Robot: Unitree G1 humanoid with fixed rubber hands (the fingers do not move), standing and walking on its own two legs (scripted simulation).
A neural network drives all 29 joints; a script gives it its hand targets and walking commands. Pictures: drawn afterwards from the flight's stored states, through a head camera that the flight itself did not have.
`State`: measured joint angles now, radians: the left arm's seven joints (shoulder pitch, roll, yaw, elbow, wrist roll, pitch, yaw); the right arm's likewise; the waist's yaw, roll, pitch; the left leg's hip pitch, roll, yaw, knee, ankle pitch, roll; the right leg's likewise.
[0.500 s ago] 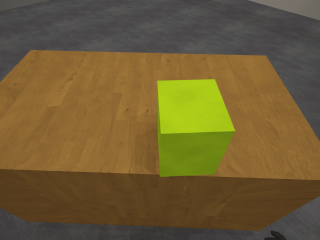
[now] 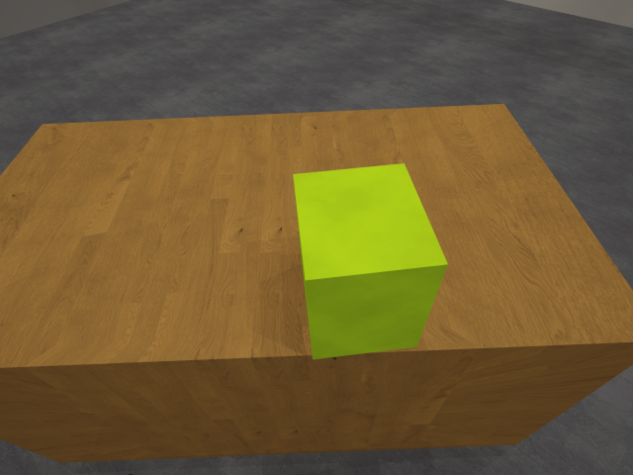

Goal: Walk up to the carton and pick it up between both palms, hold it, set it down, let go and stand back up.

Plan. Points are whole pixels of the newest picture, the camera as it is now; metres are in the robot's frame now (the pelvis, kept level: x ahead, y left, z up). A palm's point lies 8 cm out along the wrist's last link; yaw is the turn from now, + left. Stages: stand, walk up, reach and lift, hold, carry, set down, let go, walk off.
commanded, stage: walk up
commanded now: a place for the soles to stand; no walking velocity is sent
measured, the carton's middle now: (357, 263) +0.43 -0.04 +0.00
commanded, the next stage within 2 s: reach and lift in 0.52 s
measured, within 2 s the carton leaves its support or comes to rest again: neither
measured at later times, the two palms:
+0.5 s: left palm out of the picture +0.03 +0.30 -0.12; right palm out of the picture +0.10 -0.30 -0.12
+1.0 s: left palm (163, 451) +0.19 +0.23 -0.09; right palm out of the picture +0.15 -0.30 -0.08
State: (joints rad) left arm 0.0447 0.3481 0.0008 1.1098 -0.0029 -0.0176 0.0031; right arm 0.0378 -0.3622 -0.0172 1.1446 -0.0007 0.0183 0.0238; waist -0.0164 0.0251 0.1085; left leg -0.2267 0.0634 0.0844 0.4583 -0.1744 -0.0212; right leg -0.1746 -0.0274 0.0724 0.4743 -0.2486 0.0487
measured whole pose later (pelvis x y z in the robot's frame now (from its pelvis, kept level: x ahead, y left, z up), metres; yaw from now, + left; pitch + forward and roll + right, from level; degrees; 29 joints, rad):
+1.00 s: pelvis +0.03 -0.01 -0.01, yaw +0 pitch -4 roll -1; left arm 0.13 0.21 0.03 0.41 0.10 0.52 0.02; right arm 0.15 -0.32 -0.10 0.80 0.01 -0.03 0.10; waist -0.02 -0.03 0.08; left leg -0.21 0.10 0.06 0.58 -0.29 -0.05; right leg -0.14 -0.02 0.01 0.55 -0.34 0.03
